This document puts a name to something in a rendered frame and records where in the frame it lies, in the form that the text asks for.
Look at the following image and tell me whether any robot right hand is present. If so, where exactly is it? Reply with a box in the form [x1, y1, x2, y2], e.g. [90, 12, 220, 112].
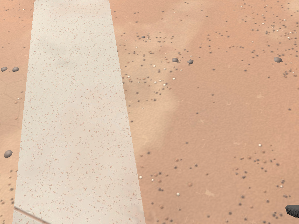
[285, 204, 299, 218]

